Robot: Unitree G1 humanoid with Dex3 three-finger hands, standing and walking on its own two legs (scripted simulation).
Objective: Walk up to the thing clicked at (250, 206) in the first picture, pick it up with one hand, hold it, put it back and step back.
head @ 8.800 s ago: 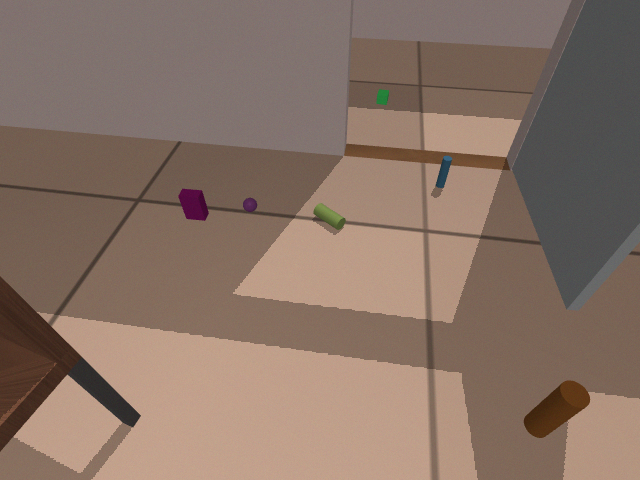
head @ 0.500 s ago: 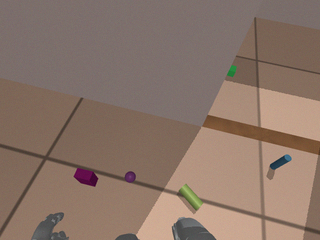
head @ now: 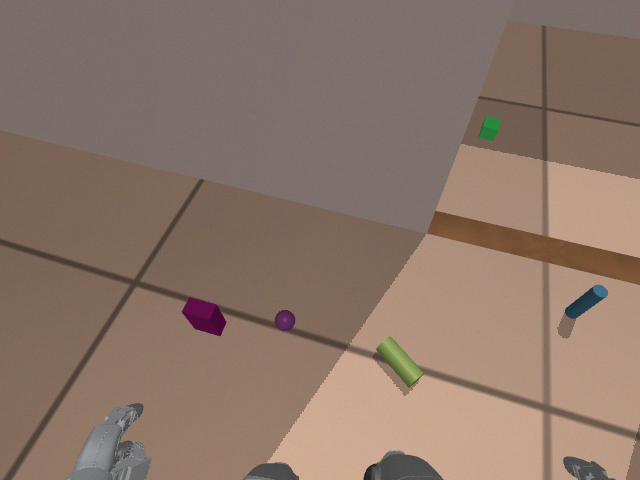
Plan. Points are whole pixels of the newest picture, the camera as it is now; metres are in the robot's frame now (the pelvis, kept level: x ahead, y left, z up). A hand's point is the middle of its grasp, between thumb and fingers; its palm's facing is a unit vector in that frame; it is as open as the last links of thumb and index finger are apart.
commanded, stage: walk up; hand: left
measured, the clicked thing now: (284, 320) +0.59 +0.15 -0.72
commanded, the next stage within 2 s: stand in 1.76 s
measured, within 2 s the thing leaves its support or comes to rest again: neither
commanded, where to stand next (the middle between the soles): +0.24 -0.01 m, yaw +0 degrees
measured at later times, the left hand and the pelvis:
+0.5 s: hand out of the picture -0.08 +0.23 -0.14, palm faces -0.05 -0.92 -0.39, open 7.4 cm; pelvis -0.12 -0.04 +0.00, yaw -5 degrees
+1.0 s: hand out of the picture +0.01 +0.23 -0.13, palm faces +0.00 -0.93 -0.38, open 7.4 cm; pelvis -0.11 -0.04 +0.01, yaw +0 degrees
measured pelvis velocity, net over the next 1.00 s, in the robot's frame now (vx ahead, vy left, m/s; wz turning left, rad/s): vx -0.11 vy -0.04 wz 0.01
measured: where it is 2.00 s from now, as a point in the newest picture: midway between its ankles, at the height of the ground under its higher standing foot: outside the picture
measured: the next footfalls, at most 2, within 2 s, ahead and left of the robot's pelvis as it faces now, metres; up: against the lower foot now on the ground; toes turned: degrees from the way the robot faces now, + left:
left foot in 0.02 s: +0.02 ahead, +0.11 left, +0.00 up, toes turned -1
right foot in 0.40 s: -0.11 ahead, -0.17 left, +0.00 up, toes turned -2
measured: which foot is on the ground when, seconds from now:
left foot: up 0.00-0.00, down 0.02-0.42, up 0.44-0.68, down 0.70-1.00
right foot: down 0.00-0.04, up 0.06-0.38, down 0.40-0.74, up 0.76-0.96, down 0.98-1.00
